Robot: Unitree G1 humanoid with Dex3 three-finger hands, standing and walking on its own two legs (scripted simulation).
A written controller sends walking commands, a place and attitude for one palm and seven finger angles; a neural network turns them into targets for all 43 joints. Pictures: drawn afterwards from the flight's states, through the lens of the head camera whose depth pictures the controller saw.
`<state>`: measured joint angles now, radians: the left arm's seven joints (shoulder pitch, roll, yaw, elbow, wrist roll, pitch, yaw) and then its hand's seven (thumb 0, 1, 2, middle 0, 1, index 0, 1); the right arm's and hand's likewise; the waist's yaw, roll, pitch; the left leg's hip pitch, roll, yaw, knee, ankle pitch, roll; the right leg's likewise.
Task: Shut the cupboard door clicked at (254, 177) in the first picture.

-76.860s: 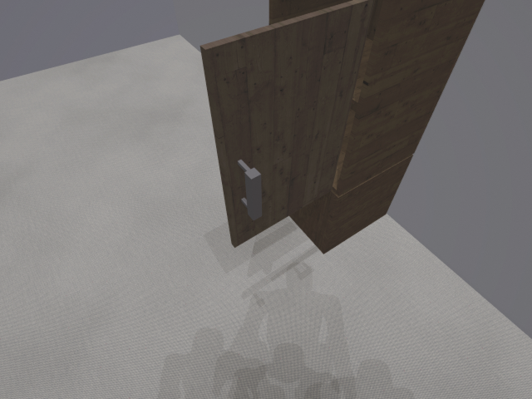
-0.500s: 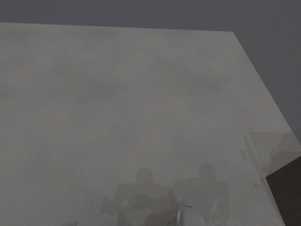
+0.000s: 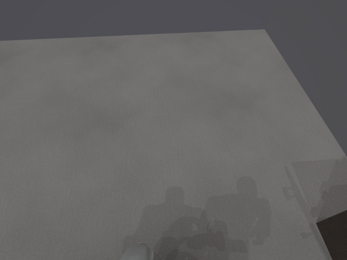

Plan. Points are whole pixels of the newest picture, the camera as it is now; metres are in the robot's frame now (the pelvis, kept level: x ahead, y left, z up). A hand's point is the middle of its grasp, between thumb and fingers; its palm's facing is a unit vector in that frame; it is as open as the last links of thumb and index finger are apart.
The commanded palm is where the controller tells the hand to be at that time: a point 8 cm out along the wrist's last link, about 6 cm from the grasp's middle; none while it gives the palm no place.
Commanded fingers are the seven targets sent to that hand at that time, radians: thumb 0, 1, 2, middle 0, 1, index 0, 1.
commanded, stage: turn to face it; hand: left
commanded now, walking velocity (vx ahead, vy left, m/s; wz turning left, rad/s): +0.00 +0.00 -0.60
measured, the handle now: out of the picture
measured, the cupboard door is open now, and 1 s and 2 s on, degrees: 6 6 6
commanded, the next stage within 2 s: none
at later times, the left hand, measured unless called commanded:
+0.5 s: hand (108, 228) +0.21 +0.20 -0.16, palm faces -0.28 -0.93 -0.26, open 7.4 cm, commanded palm none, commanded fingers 0.00 0.90 0.90 -0.20 -0.30 -0.20 -0.30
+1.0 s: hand (136, 210) +0.26 +0.14 -0.18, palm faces -0.52 -0.83 -0.19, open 7.4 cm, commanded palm none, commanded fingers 0.00 0.90 0.90 -0.20 -0.30 -0.20 -0.30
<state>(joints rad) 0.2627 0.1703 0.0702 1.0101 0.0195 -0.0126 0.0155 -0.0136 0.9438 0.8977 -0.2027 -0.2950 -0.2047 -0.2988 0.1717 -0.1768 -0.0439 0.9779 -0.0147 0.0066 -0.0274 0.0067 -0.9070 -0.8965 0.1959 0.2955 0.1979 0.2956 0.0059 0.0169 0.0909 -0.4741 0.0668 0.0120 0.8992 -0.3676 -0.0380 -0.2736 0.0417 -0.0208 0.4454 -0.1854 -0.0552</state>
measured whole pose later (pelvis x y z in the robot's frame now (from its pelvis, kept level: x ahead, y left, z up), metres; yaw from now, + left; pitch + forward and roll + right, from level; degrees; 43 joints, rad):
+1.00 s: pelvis +0.08 +0.02 -0.01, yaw -35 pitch +1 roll -1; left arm 0.18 0.23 0.08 0.90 0.01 0.07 -0.02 0.00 0.91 0.90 -0.20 -0.30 -0.21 -0.30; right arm 0.18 -0.20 -0.02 0.87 -0.02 0.01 -0.02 0.01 -0.90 -0.90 0.20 0.30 0.20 0.30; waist 0.01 -0.05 0.07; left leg -0.32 0.06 0.08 0.60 -0.29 -0.01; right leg -0.40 0.05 0.08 0.86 -0.49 0.02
